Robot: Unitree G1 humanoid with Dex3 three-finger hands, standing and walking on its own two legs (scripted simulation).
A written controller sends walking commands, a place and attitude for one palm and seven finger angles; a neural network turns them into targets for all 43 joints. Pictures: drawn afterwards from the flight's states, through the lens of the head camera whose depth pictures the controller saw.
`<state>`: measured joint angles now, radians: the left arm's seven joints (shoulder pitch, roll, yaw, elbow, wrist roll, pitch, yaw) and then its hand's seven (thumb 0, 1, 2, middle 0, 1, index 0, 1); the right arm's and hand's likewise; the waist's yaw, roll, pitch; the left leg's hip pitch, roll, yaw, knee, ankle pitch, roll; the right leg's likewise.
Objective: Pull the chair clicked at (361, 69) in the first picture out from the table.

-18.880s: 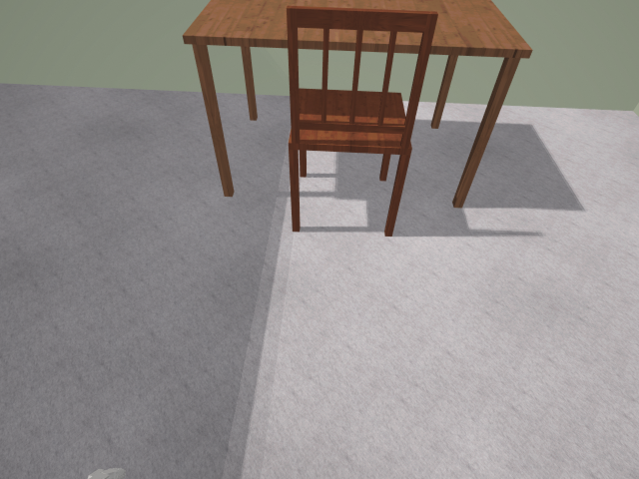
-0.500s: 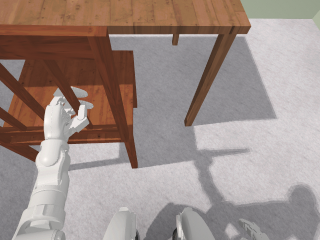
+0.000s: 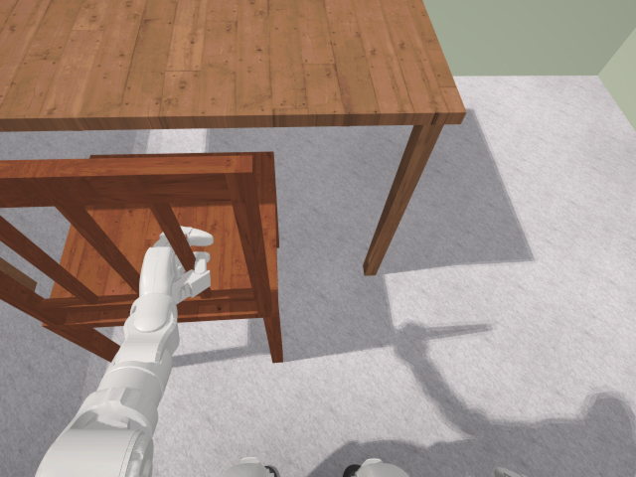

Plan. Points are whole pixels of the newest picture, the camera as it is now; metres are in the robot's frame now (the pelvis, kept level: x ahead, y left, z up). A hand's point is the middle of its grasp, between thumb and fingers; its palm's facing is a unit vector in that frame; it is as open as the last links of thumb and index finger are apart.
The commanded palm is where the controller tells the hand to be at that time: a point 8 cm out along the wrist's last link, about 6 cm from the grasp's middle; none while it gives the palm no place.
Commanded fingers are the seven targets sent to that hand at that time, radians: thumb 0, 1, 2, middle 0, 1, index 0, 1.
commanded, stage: step backward, pulling the chair out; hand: left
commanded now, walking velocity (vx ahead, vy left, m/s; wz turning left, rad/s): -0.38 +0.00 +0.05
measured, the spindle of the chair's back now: (116, 259) +0.41 +0.28 -0.06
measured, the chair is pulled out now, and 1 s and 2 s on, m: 0.05 0.19 0.21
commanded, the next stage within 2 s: none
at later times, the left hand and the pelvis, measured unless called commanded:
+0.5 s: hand (228, 344) +0.28 +0.11 -0.05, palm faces +0.02 -0.99 -0.15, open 4.8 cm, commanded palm +0.28 +0.16 -0.05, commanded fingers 0.00 0.90 0.90 -0.50 -1.45 -0.50 -1.45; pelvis -0.07 -0.02 +0.00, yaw +1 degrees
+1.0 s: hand (232, 365) +0.26 +0.10 -0.06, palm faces -0.01 -0.98 -0.18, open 4.9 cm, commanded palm +0.26 +0.16 -0.05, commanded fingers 0.00 0.90 0.90 -0.50 -1.45 -0.50 -1.45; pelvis -0.08 -0.01 +0.00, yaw +1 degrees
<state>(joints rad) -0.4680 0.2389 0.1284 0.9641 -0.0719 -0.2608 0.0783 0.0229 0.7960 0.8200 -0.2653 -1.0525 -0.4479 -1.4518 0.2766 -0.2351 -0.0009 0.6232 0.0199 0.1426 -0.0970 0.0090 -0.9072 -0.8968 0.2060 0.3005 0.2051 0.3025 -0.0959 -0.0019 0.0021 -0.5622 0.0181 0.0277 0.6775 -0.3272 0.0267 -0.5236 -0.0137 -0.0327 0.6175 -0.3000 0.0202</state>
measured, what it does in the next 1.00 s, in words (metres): shifts its weight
